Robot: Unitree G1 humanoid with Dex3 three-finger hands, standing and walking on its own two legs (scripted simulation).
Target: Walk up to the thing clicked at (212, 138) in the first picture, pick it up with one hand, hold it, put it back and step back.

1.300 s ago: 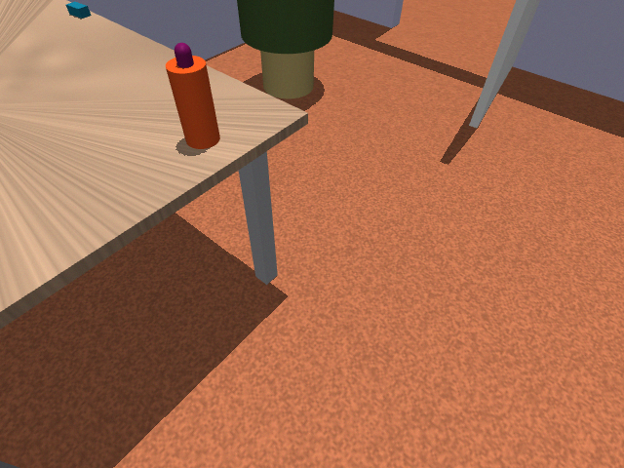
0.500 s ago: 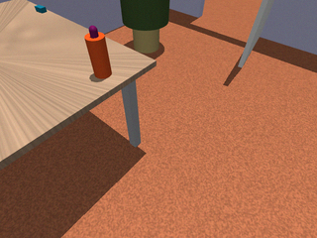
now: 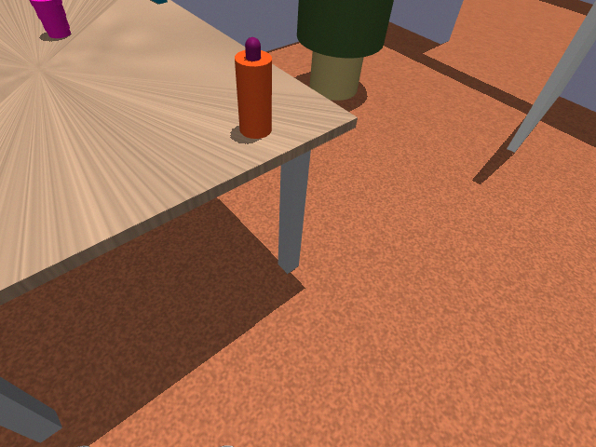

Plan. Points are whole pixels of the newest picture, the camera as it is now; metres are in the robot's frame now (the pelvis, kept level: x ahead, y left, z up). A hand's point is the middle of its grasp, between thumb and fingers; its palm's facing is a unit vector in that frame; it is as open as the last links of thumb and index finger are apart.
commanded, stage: walk up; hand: right
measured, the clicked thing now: (254, 88) +0.83 +0.11 +0.05
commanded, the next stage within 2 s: none
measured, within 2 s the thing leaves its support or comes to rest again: neither
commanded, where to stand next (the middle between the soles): +0.36 +0.03 m, yaw +37 degrees
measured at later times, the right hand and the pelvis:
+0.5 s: hand (424, 381) +0.27 -0.21 -0.15, palm faces -0.30 +0.87 -0.40, open 7.4 cm; pelvis +0.17 +0.04 -0.02, yaw +17 degrees
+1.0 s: hand (378, 242) +0.57 -0.18 -0.16, palm faces -0.55 +0.73 -0.41, open 7.4 cm; pelvis +0.33 -0.01 -0.03, yaw +29 degrees
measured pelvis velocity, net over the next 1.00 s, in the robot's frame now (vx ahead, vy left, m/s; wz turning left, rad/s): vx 0.33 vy -0.01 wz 0.51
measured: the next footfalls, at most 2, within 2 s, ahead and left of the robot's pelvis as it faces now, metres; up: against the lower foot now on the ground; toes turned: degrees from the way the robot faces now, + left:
left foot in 0.14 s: +0.17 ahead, +0.20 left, +0.00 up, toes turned +11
right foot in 0.58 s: +0.36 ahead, -0.08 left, +0.00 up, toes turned +16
